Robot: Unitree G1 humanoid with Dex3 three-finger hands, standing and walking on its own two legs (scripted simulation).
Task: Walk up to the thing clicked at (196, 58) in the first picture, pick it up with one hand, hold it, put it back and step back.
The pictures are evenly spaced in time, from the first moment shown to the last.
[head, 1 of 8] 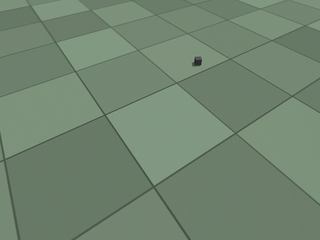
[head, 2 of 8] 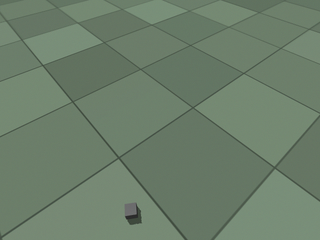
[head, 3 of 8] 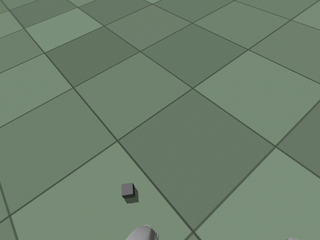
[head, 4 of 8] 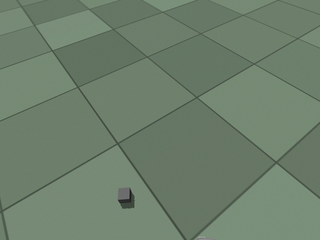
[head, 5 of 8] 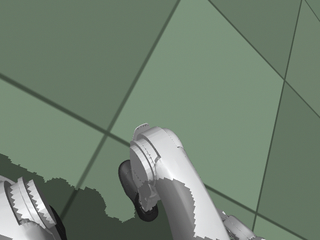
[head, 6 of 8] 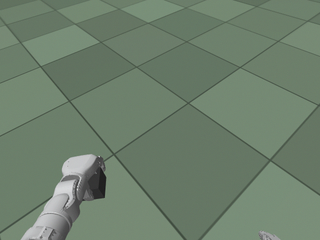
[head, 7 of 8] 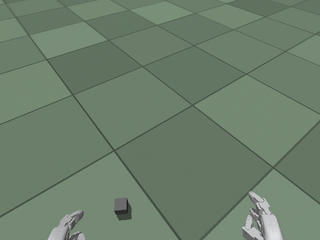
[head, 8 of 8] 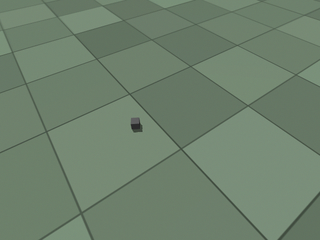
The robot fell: no
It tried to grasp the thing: yes
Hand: left
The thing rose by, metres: 0.67
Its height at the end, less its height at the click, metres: +0.00
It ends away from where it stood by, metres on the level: 0.02
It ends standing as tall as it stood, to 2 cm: yes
